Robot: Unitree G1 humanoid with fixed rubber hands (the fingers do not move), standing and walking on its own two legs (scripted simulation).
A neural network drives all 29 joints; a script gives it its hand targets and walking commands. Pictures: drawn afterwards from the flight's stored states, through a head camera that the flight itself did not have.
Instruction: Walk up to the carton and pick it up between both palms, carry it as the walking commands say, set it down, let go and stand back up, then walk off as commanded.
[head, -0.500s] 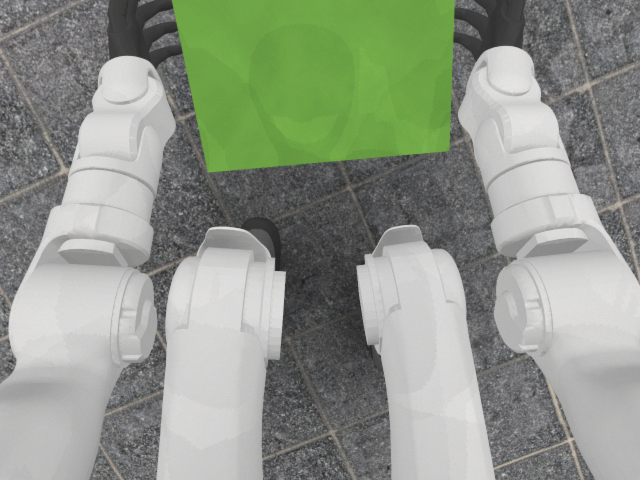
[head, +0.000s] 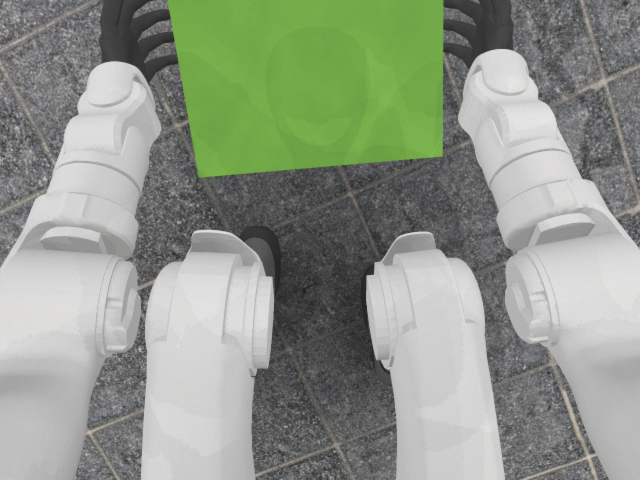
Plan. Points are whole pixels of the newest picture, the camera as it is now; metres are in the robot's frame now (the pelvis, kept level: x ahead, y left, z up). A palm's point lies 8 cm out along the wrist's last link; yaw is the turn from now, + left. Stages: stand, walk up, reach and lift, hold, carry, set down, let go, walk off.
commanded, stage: set down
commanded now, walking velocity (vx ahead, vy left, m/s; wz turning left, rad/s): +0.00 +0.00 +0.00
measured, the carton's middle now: (313, 88) +0.50 +0.03 -0.27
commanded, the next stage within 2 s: none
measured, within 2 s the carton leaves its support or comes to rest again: rests again in 0.22 s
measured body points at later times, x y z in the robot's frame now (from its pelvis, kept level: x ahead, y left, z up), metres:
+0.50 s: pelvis +0.01 +0.01 +0.00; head +0.36 -0.01 +0.28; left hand +0.51 +0.22 -0.18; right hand +0.52 -0.15 -0.20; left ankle +0.17 +0.13 -0.32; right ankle +0.11 -0.09 -0.32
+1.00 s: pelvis +0.01 +0.01 -0.01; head +0.37 -0.01 +0.27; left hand +0.52 +0.22 -0.19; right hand +0.52 -0.15 -0.20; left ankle +0.16 +0.13 -0.32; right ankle +0.11 -0.09 -0.32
